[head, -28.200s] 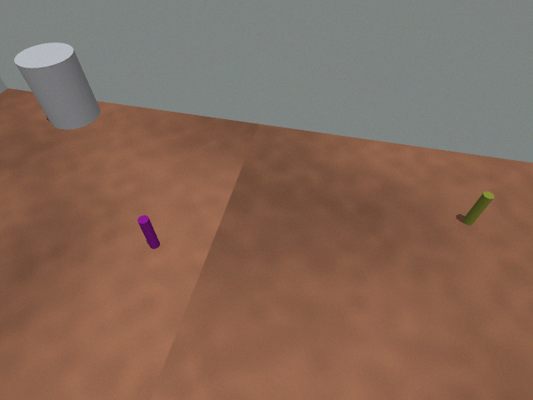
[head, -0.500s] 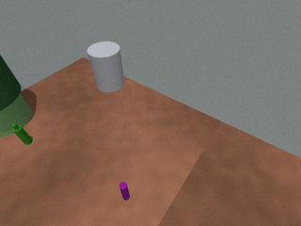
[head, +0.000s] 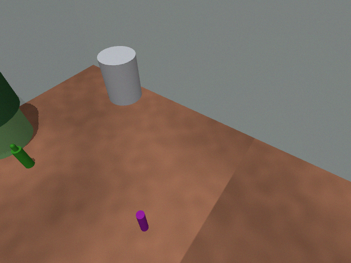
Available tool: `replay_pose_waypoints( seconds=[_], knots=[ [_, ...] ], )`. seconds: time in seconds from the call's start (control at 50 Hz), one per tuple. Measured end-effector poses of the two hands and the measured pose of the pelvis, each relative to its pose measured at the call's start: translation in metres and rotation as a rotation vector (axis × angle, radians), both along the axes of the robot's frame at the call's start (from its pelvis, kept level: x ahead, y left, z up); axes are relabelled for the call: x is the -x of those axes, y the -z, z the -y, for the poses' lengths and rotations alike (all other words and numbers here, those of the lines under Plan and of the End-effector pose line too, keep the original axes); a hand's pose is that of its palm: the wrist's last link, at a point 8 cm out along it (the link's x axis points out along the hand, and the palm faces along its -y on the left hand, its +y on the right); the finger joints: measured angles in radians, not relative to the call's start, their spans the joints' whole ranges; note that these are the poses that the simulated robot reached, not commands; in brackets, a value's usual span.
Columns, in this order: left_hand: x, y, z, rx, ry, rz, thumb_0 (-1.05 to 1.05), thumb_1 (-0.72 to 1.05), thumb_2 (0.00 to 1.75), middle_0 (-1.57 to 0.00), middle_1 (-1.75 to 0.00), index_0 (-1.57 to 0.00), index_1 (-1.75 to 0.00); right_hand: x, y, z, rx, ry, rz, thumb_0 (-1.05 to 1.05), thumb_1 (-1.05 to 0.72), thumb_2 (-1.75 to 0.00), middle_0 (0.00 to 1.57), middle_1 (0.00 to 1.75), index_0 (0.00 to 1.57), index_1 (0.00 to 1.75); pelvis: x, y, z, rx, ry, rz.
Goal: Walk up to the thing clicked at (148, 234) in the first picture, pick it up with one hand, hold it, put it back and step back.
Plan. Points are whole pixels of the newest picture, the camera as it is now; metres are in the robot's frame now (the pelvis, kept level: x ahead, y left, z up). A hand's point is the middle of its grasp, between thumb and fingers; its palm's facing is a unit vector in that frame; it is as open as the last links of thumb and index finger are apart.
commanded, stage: stand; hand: left
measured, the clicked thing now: (142, 221) +0.45 +0.19 -0.68
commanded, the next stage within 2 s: step back in 1.06 s
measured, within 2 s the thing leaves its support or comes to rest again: neither
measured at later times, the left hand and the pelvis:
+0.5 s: hand out of the picture +0.10 +0.24 -0.16, palm faces -0.03 -0.94 -0.33, open 7.4 cm; pelvis +0.02 +0.00 +0.00, yaw +0 degrees
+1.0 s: hand out of the picture +0.10 +0.24 -0.16, palm faces -0.03 -0.94 -0.33, open 7.4 cm; pelvis +0.03 +0.00 +0.00, yaw +0 degrees
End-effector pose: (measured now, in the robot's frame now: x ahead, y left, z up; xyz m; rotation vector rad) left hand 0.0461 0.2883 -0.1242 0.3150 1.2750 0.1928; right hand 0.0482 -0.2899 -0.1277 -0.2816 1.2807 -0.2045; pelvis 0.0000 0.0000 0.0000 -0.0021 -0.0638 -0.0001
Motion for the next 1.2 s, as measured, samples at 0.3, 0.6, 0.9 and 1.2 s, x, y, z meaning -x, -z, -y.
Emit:
replay_pose_waypoints(
  seconds=[0.3,0.6,0.9,1.2],
  knots=[
    [-0.032,-0.003,0.003,0.005,0.007,0.021,0.01,0.9,0.89,-0.2,-0.3,-0.2,-0.3,-0.019,-0.002,0.001,0.002,-0.006,0.005,0.0,-0.91,-0.9,0.2,0.3,0.2,0.3,-0.016,-0.002,0.002,-0.002,0.005,-0.011],
    [-0.052,-0.006,0.002,0.005,0.009,0.05,0.01,0.91,0.89,-0.2,-0.3,-0.2,-0.3,-0.046,-0.008,0.004,0.013,-0.017,0.051,0.0,-0.91,-0.9,0.2,0.3,0.2,0.3,-0.026,-0.003,0.002,-0.002,0.007,-0.014],
    [-0.047,-0.006,0.002,0.004,0.006,0.038,0.01,0.91,0.89,-0.2,-0.3,-0.2,-0.3,-0.044,-0.008,0.006,0.012,-0.016,0.04,0.0,-0.91,-0.9,0.2,0.3,0.2,0.3,-0.027,-0.003,0.004,-0.004,0.002,-0.017],
    [-0.044,-0.001,-0.011,-0.017,-0.024,0.05,0.01,0.9,0.89,-0.2,-0.3,-0.21,-0.3,-0.041,-0.003,0.018,0.03,-0.006,0.04,0.0,-0.9,-0.9,0.2,0.3,0.21,0.3,-0.007,0.006,0.003,0.013,-0.014,-0.03]
  ],
)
